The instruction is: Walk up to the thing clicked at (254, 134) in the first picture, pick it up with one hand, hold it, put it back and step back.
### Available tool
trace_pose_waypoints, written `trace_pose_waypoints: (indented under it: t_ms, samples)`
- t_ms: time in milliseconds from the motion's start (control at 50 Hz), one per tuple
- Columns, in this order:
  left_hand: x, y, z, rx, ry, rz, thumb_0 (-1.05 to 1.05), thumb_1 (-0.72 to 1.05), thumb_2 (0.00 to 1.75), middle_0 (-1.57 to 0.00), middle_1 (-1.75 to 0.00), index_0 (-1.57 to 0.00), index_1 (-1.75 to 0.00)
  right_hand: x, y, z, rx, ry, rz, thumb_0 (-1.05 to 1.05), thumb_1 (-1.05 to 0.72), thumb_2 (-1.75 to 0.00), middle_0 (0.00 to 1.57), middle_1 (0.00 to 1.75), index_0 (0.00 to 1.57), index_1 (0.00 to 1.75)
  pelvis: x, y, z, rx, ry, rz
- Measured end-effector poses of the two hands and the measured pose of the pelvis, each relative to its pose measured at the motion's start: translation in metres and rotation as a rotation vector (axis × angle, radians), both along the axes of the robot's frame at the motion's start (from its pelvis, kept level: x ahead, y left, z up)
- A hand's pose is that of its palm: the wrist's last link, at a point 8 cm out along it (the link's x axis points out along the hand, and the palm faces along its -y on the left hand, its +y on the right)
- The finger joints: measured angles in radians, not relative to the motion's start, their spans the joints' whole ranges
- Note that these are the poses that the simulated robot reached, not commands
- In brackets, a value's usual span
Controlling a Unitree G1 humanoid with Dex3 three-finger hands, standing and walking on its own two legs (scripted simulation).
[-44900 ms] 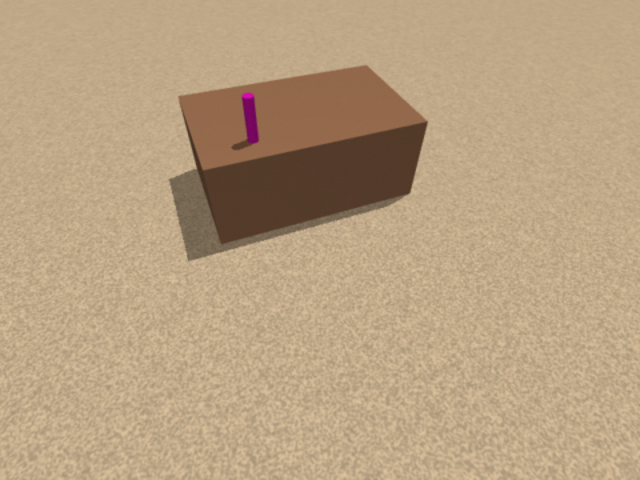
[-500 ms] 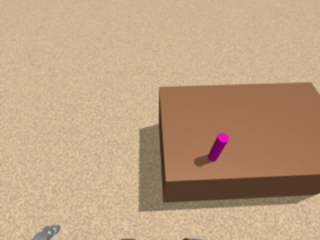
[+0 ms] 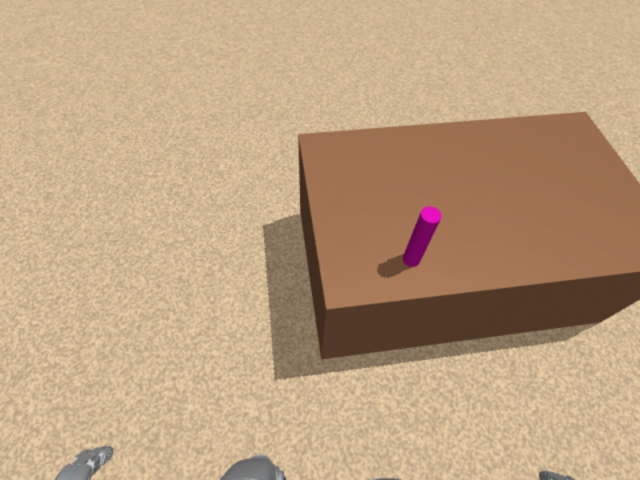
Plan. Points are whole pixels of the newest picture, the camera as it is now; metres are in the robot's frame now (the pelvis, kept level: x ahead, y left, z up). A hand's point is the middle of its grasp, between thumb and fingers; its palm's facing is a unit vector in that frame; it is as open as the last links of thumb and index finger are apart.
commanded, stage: step back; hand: right
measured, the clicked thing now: (420, 239) +0.61 -0.22 -0.27
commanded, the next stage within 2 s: none
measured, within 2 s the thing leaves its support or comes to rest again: neither
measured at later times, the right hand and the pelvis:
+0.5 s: hand out of the picture -0.01 -0.25 -0.12, palm faces -0.08 +0.89 -0.45, open 7.4 cm; pelvis -0.13 +0.01 +0.01, yaw +2 degrees
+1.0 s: hand out of the picture -0.20 -0.31 -0.15, palm faces -0.09 +0.91 -0.41, open 7.4 cm; pelvis -0.28 -0.04 +0.00, yaw +3 degrees
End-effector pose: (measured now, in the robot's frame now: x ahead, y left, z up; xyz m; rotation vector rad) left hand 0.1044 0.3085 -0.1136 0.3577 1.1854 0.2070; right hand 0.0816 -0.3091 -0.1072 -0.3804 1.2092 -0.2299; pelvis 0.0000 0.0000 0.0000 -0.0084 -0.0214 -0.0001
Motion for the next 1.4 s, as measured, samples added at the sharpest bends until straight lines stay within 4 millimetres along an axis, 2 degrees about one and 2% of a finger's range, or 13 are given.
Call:
trace_pose_waypoints:
  t_ms: [100, 200, 320, 440, 580, 720, 820, 880, 960, 1060, 1140, 1300, 1400]
  samples:
    - [-0.028, -0.012, 0.015, -0.002, -0.023, 0.005, 0.01, 0.91, 0.9, -0.2, -0.3, -0.2, -0.3, -0.005, -0.003, -0.001, 0.029, -0.031, -0.007, 0.0, -0.9, -0.89, 0.2, 0.3, 0.2, 0.3, -0.021, -0.006, 0.006, 0.008, -0.014, 0.005]
    - [-0.046, -0.01, 0.027, 0.009, -0.078, 0.02, 0.01, 0.9, 0.9, -0.2, -0.3, -0.21, -0.3, -0.015, -0.001, 0.007, 0.021, -0.057, 0.044, 0.0, -0.9, -0.89, 0.2, 0.3, 0.2, 0.3, -0.042, -0.003, 0.011, 0.023, -0.003, 0.021]
    - [-0.067, 0.007, 0.017, 0.001, -0.156, 0.025, 0.01, 0.9, 0.9, -0.2, -0.3, -0.21, -0.3, -0.037, 0.006, 0.009, -0.025, -0.07, 0.101, 0.0, -0.9, -0.9, 0.2, 0.3, 0.2, 0.3, -0.075, 0.007, -0.001, 0.002, -0.013, 0.066]
    - [-0.11, 0.017, 0.008, -0.017, -0.109, 0.058, 0.01, 0.91, 0.9, -0.2, -0.3, -0.2, -0.3, -0.077, 0.017, 0.025, -0.031, -0.066, 0.11, 0.0, -0.9, -0.89, 0.2, 0.3, 0.2, 0.3, -0.109, 0.01, 0.005, -0.008, -0.028, 0.053]
    - [-0.179, 0.014, 0.005, -0.015, -0.012, 0.055, 0.01, 0.91, 0.9, -0.2, -0.3, -0.2, -0.3, -0.113, 0.006, 0.038, -0.049, -0.117, 0.088, 0.0, -0.9, -0.89, 0.2, 0.3, 0.21, 0.3, -0.151, 0.001, 0.011, -0.023, -0.014, 0.007]
    - [-0.244, -0.008, 0.001, 0.012, 0.05, 0.026, 0.01, 0.91, 0.9, -0.2, -0.3, -0.2, -0.3, -0.157, -0.029, 0.021, -0.039, -0.156, 0.072, 0.0, -0.9, -0.89, 0.2, 0.3, 0.21, 0.3, -0.202, -0.023, -0.003, -0.005, -0.014, -0.036]
    - [-0.293, -0.03, 0.015, 0.017, 0.055, 0.05, 0.01, 0.91, 0.9, -0.2, -0.3, -0.2, -0.3, -0.203, -0.047, 0.01, -0.019, -0.104, 0.028, 0.0, -0.9, -0.9, 0.2, 0.3, 0.2, 0.3, -0.233, -0.036, 0.002, 0.014, -0.021, -0.014]
    - [-0.309, -0.035, 0.024, 0.027, 0.044, 0.06, 0.01, 0.91, 0.9, -0.2, -0.3, -0.21, -0.3, -0.232, -0.049, 0.009, -0.006, -0.067, 0.029, 0.0, -0.9, -0.9, 0.2, 0.3, 0.2, 0.3, -0.248, -0.038, 0.008, 0.029, -0.014, 0.003]
    - [-0.312, -0.034, 0.027, 0.043, -0.021, 0.053, 0.01, 0.9, 0.9, -0.21, -0.3, -0.21, -0.3, -0.269, -0.047, 0.004, -0.005, -0.004, 0.045, 0.0, -0.9, -0.9, 0.2, 0.3, 0.2, 0.3, -0.27, -0.039, 0.007, 0.024, -0.007, 0.036]
    - [-0.312, -0.025, 0.015, 0.033, -0.127, 0.053, 0.01, 0.9, 0.9, -0.2, -0.3, -0.21, -0.3, -0.306, -0.036, -0.002, -0.018, 0.039, 0.083, 0.0, -0.9, -0.9, 0.2, 0.3, 0.2, 0.3, -0.305, -0.036, -0.005, 0.023, -0.018, 0.091]
    - [-0.328, -0.029, 0.011, 0.006, -0.132, 0.065, 0.01, 0.91, 0.9, -0.2, -0.3, -0.2, -0.3, -0.328, -0.029, 0.005, -0.007, 0.028, 0.097, 0.0, -0.9, -0.89, 0.2, 0.3, 0.2, 0.3, -0.333, -0.037, 0.0, 0.013, -0.032, 0.087]
    - [-0.396, -0.047, 0.009, -0.009, -0.064, 0.043, 0.01, 0.91, 0.9, -0.2, -0.3, -0.2, -0.3, -0.346, -0.047, 0.024, -0.032, -0.101, 0.103, 0.0, -0.9, -0.89, 0.2, 0.3, 0.21, 0.3, -0.387, -0.054, 0.006, -0.011, -0.015, 0.029]
    - [-0.452, -0.063, 0.002, 0.018, -0.009, 0.029, 0.01, 0.91, 0.9, -0.2, -0.3, -0.2, -0.3, -0.366, -0.074, 0.015, -0.026, -0.166, 0.105, 0.0, -0.9, -0.89, 0.2, 0.3, 0.21, 0.3, -0.427, -0.074, -0.006, -0.004, -0.013, -0.01]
